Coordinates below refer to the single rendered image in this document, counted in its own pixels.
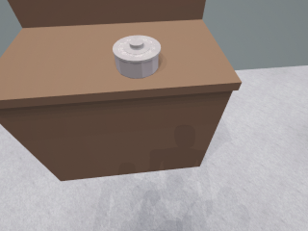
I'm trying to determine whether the lid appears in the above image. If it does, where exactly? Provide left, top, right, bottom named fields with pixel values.
left=113, top=35, right=161, bottom=64

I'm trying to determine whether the knob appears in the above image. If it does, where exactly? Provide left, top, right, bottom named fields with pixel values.
left=129, top=38, right=143, bottom=49

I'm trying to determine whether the table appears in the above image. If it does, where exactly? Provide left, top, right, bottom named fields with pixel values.
left=0, top=0, right=242, bottom=182

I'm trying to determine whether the pot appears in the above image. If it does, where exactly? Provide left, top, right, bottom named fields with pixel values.
left=114, top=55, right=159, bottom=79

